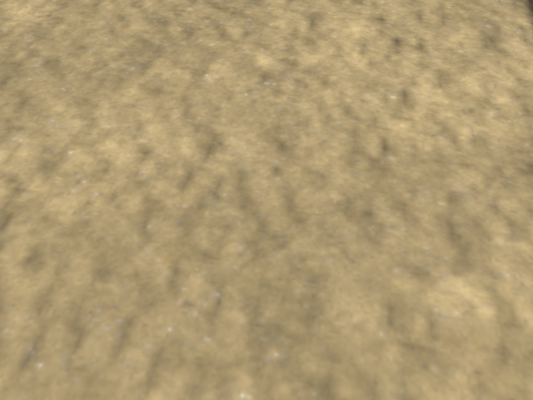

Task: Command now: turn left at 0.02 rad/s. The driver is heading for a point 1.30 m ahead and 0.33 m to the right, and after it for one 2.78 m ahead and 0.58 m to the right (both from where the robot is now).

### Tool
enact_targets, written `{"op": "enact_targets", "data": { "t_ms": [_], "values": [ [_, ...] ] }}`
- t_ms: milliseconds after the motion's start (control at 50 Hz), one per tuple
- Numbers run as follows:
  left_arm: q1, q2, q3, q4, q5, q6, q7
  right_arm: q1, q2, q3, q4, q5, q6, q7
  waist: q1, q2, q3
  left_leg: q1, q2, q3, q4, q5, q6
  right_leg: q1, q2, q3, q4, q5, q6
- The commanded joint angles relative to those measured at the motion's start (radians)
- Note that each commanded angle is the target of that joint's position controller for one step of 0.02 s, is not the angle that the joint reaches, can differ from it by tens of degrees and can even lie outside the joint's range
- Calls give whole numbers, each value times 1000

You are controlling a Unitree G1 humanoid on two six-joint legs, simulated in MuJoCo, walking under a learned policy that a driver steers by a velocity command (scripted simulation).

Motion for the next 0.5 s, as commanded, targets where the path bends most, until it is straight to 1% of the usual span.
{"op": "enact_targets", "data": {
  "t_ms": [20,280,500],
  "values": [
    [-8,103,22,-20,-2,-9,7,0,-116,-31,-46,2,-15,-3,-2,10,-26,-57,69,-70,-123,186,24,54,-17,12,-46,176,-14],
    [8,100,21,94,-6,-1,20,36,-110,-28,55,7,-16,-9,-1,7,-14,-45,48,-39,-130,200,16,59,-14,8,-61,183,-19],
    [27,86,16,158,-7,2,25,63,-108,-20,143,11,-15,-15,-1,1,4,-47,39,-24,-140,181,12,54,-6,-1,-76,173,-22]
  ]
}}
